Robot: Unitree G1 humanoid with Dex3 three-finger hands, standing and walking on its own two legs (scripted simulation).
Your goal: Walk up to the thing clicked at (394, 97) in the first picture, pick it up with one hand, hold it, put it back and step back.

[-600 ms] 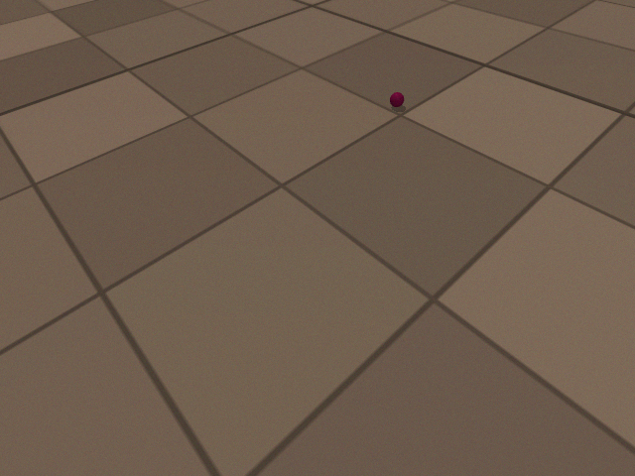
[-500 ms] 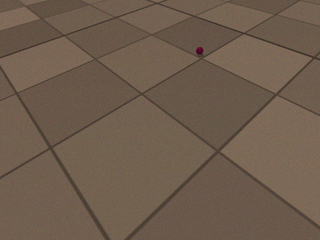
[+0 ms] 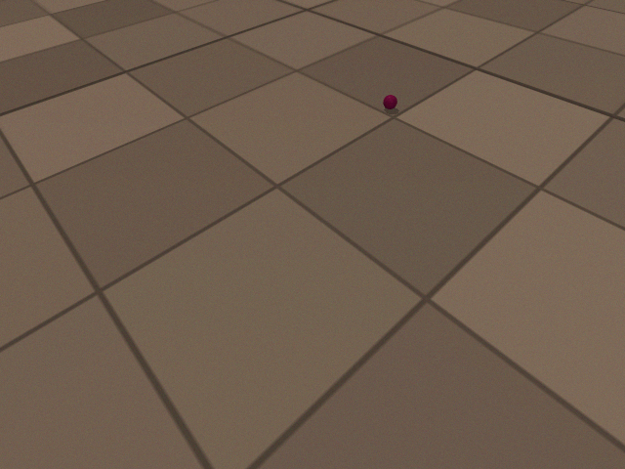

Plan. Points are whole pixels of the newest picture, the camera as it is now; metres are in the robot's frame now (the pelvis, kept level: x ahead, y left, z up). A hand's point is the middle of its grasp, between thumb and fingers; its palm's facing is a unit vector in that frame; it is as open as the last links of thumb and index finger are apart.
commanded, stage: stand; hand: left
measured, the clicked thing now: (390, 102) +2.25 -0.41 -0.74
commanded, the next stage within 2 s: walk up in 0.52 s
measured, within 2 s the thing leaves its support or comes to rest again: neither
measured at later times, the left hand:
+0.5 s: hand out of the picture +0.07 +0.26 -0.16, palm faces -0.01 -0.94 -0.34, open 7.3 cm
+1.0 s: hand (225, 415) +0.23 +0.17 -0.13, palm faces -0.09 -0.91 -0.41, open 7.3 cm
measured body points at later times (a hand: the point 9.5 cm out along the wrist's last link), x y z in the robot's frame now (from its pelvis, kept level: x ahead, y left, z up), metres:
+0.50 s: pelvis +0.00 +0.00 +0.00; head +0.01 +0.00 +0.45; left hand +0.07 +0.31 -0.13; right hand +0.08 -0.29 -0.13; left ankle +0.00 +0.13 -0.75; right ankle +0.00 -0.11 -0.75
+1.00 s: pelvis +0.13 -0.11 -0.02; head +0.12 -0.14 +0.43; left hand +0.24 +0.22 -0.10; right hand +0.17 -0.46 -0.14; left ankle +0.10 +0.03 -0.68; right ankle +0.15 -0.23 -0.75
